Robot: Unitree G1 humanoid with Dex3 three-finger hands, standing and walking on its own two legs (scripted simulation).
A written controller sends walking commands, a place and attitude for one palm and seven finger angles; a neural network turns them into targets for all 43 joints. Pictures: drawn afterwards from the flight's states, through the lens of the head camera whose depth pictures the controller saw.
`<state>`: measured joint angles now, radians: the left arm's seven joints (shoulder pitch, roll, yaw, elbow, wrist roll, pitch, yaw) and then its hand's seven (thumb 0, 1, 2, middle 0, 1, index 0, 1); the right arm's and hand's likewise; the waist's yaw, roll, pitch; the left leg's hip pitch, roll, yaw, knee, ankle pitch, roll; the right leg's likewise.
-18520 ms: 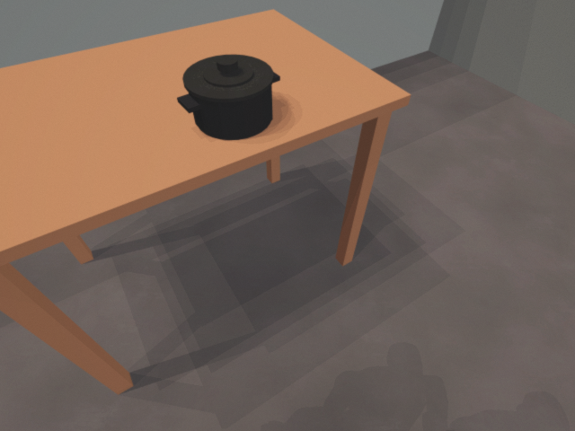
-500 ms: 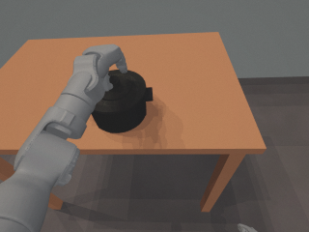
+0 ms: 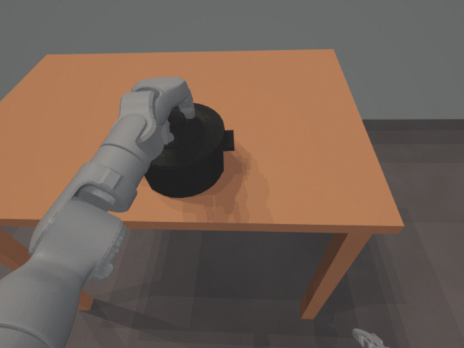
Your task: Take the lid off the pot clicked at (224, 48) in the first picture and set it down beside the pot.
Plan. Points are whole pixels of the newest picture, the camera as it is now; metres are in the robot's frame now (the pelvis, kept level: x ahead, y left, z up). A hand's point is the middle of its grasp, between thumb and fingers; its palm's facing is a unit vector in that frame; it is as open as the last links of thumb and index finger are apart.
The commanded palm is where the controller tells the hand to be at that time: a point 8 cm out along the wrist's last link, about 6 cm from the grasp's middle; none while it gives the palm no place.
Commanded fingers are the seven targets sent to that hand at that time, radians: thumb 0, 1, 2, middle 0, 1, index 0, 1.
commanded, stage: lower the open fingers around the knob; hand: left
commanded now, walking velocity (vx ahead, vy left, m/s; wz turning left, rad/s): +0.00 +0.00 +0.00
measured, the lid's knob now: (174, 121) +0.50 +0.11 +0.14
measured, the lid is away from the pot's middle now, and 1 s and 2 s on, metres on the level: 0.00 0.00 0.00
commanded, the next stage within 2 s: close the fingers and squeeze the knob in 1.32 s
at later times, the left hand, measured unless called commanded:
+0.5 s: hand (167, 120) +0.47 +0.11 +0.16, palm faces -0.33 -0.05 -0.94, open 9.8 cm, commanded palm +0.46 +0.11 +0.21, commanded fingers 0.00 -0.33 1.58 -0.87 -0.08 -0.87 -0.08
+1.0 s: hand (166, 121) +0.47 +0.11 +0.16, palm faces -0.33 -0.05 -0.94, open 9.8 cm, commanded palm +0.45 +0.12 +0.21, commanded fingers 0.00 -0.33 1.58 -0.87 -0.08 -0.87 -0.08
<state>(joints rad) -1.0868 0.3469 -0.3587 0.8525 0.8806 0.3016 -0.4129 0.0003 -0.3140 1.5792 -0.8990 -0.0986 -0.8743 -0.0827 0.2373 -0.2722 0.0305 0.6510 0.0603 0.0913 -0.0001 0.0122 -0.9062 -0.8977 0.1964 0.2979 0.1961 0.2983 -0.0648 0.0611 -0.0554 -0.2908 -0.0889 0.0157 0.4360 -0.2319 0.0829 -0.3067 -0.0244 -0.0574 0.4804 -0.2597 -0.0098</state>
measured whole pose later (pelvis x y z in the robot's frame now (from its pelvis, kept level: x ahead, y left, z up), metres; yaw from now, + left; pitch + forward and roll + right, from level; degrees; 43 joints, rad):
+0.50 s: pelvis +0.00 +0.00 +0.00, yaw -1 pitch +5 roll +0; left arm -1.12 0.36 -0.33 0.91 0.89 0.28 -0.41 0.00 -0.31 1.58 -0.93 -0.12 -0.88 -0.08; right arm 0.29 -0.28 0.03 0.66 0.06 0.10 -0.01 0.01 -0.91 -0.90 0.20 0.30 0.20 0.30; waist -0.08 0.05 -0.06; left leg -0.30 -0.08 0.03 0.44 -0.24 0.09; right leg -0.31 -0.02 -0.04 0.48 -0.25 -0.01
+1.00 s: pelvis +0.00 +0.00 +0.00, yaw -1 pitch +5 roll +0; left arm -1.11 0.36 -0.32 0.92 0.89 0.28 -0.40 0.00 -0.31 1.58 -0.92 -0.11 -0.88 -0.08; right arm 0.28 -0.28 0.04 0.65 0.06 0.10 -0.01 0.01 -0.91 -0.90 0.20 0.30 0.20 0.30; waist -0.08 0.05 -0.07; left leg -0.31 -0.08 0.03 0.45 -0.24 0.09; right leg -0.32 -0.02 -0.04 0.48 -0.25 0.00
